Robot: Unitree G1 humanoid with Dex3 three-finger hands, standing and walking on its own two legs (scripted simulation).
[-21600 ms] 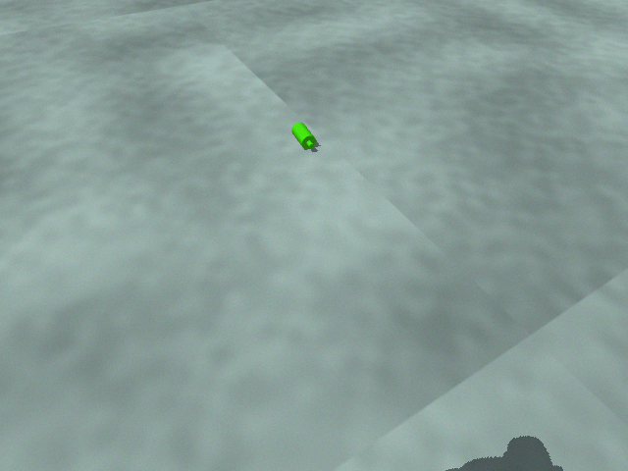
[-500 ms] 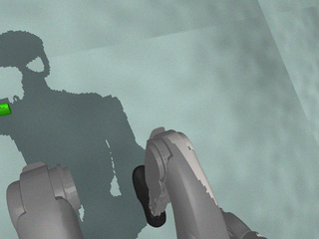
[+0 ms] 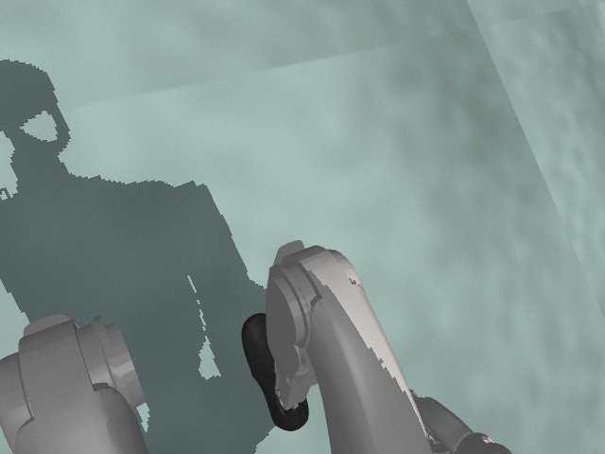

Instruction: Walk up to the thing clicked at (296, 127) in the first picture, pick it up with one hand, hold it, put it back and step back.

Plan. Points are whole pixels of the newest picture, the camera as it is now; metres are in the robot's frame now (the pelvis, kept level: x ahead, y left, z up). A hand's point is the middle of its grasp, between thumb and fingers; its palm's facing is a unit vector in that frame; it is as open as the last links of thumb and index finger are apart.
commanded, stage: close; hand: left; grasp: from above
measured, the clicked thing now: out of the picture +0.44 +0.33 -0.25
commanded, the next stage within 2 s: settle in 0.98 s
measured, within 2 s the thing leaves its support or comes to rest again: leaves its support in 1.48 s
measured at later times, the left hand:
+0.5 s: hand out of the picture +0.42 +0.35 -0.23, palm faces -0.43 -0.16 -0.89, open 11.2 cm
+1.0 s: hand out of the picture +0.42 +0.35 -0.23, palm faces -0.44 -0.16 -0.89, open 11.0 cm
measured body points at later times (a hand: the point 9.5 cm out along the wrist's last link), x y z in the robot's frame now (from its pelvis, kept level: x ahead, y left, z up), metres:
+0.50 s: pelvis +0.00 +0.00 +0.00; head +0.26 +0.14 +0.34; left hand +0.44 +0.35 -0.18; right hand +0.07 -0.26 -0.06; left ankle +0.06 +0.12 -0.26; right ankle +0.12 -0.13 -0.26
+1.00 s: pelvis +0.00 +0.00 +0.00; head +0.26 +0.14 +0.34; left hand +0.44 +0.36 -0.18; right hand +0.08 -0.25 -0.06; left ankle +0.06 +0.12 -0.26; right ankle +0.12 -0.13 -0.26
